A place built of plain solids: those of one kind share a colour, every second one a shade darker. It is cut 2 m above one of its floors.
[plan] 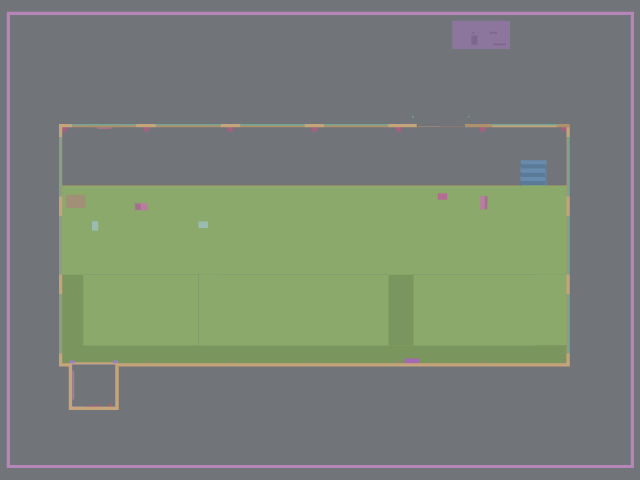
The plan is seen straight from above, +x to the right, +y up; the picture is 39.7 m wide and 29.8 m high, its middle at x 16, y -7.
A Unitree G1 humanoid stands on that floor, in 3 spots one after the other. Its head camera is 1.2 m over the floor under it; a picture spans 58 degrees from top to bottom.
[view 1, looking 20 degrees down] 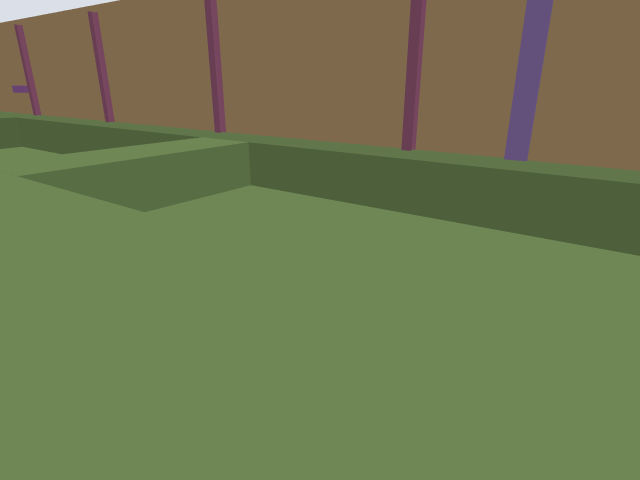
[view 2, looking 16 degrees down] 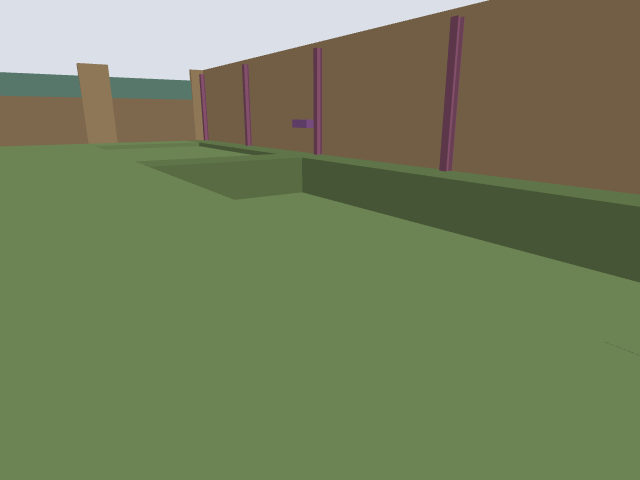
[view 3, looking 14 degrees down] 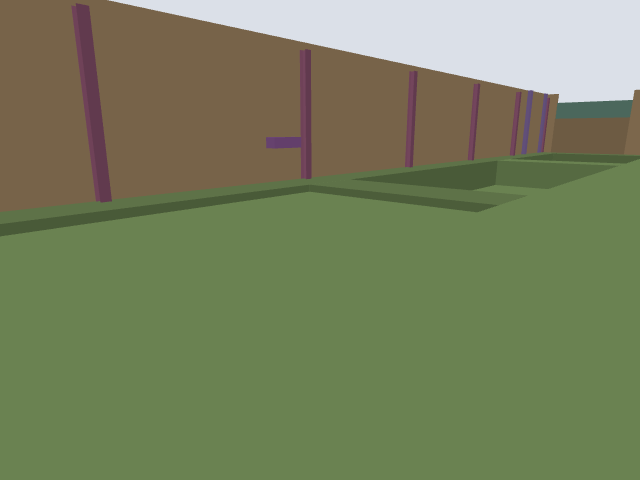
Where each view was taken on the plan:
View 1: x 1.70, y -6.85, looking -54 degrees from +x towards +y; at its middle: raised_floor_bank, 6.23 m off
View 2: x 9.05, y -6.65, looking -34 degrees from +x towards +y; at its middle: raised_floor_bank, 4.35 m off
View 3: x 29.20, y -6.55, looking -138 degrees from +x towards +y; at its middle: raised_floor_bank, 5.64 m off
